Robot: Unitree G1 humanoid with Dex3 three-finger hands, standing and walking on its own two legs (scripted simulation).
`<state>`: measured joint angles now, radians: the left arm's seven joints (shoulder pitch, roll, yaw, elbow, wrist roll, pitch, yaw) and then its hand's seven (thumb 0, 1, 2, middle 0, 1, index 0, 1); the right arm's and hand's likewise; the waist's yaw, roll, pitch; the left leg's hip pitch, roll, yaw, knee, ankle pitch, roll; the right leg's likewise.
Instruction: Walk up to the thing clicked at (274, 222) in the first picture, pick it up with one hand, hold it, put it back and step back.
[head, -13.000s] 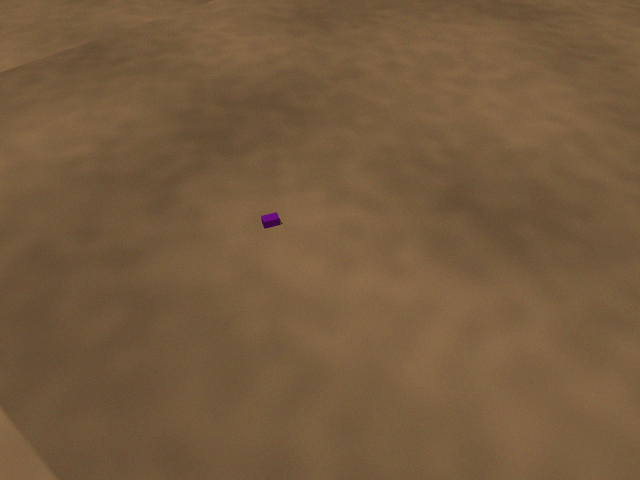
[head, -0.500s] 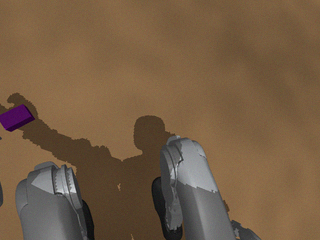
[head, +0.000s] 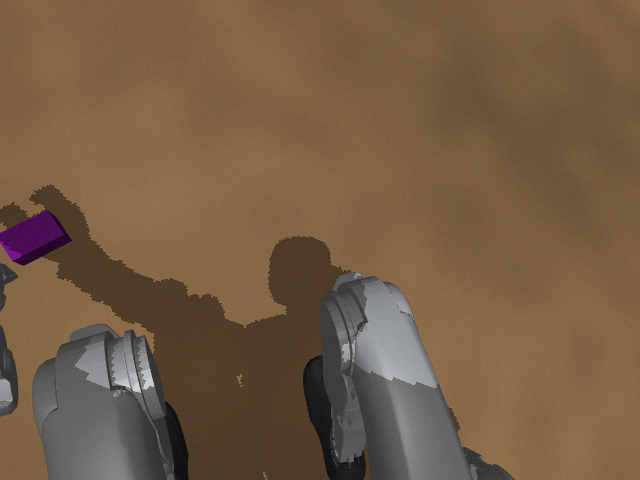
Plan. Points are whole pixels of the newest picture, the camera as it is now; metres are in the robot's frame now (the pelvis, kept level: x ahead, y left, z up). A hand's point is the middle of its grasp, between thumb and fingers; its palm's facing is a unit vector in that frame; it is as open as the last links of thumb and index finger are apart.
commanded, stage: approach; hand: left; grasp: from above
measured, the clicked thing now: (35, 238) +0.47 +0.30 -0.30
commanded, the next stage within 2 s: rest palm in 0.60 s
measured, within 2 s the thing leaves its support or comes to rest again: neither
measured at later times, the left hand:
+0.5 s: hand (7, 232) +0.45 +0.30 -0.19, palm faces -0.40 -0.25 -0.88, open 13.4 cm
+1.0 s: hand (4, 233) +0.45 +0.31 -0.20, palm faces -0.40 -0.25 -0.88, open 13.6 cm
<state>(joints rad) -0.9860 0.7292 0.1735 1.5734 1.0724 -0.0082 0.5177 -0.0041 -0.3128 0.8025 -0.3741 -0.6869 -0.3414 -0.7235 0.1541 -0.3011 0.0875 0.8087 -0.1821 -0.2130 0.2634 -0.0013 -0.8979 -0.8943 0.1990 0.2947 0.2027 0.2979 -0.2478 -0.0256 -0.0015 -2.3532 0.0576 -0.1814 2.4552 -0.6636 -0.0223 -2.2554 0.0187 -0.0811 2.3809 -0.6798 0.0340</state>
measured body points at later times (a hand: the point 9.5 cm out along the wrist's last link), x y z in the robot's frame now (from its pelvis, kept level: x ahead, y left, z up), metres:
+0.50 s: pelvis +0.00 +0.00 +0.00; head +0.26 +0.05 +0.36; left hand +0.47 +0.31 -0.14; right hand -0.01 -0.25 -0.09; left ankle +0.08 +0.14 -0.28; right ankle +0.10 -0.12 -0.28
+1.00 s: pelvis +0.00 +0.00 +0.00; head +0.26 +0.07 +0.36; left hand +0.47 +0.31 -0.15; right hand +0.03 -0.26 -0.09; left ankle +0.08 +0.14 -0.28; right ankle +0.10 -0.12 -0.28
